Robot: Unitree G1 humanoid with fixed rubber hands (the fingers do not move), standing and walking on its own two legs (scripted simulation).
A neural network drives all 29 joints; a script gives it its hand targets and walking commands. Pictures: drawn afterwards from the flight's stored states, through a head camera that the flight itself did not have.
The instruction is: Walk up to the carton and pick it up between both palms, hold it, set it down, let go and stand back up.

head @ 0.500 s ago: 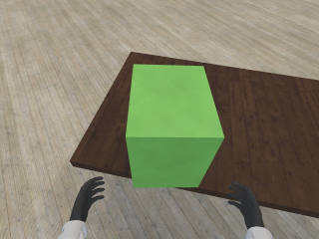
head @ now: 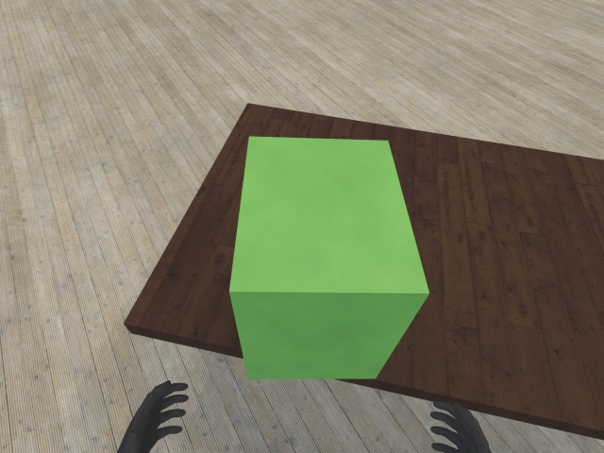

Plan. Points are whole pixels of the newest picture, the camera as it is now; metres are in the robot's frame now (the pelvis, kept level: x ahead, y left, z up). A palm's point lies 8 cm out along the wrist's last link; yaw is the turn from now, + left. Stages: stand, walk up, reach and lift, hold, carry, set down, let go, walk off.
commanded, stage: set down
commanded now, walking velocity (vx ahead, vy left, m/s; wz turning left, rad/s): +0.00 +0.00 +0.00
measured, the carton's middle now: (315, 264) +0.41 +0.04 -0.03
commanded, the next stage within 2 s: let go in 0.10 s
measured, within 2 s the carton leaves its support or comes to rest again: neither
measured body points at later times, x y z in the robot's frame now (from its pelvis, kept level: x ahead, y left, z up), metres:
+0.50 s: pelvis +0.00 -0.01 +0.00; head +0.01 +0.02 +0.45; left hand +0.16 +0.25 -0.10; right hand +0.16 -0.21 -0.10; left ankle -0.04 +0.12 -0.74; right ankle -0.06 -0.10 -0.74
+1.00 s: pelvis -0.02 +0.02 -0.01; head -0.05 +0.02 +0.44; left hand +0.04 +0.26 -0.14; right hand -0.01 -0.27 -0.14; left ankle -0.04 +0.12 -0.74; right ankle -0.06 -0.10 -0.74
